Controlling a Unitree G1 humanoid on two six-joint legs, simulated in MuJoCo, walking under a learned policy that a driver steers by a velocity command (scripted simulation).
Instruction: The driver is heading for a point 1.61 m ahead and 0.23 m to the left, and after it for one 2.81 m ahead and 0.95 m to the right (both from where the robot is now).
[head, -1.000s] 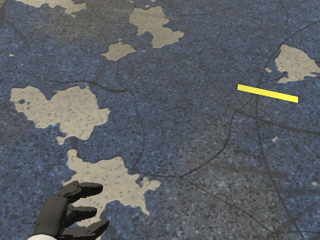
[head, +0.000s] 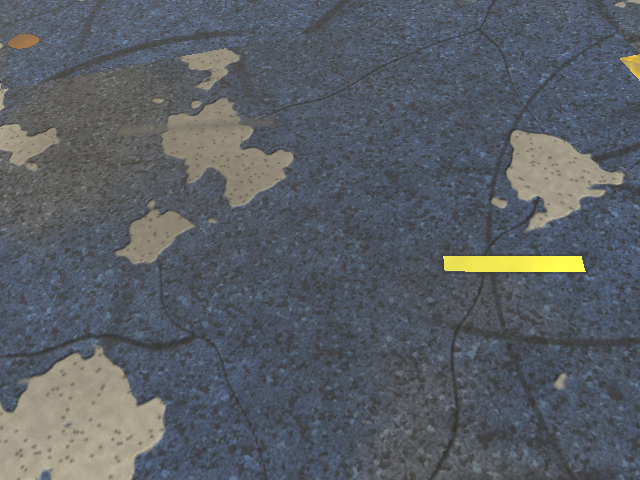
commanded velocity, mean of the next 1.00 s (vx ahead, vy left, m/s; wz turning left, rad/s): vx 0.01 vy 0.00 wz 0.18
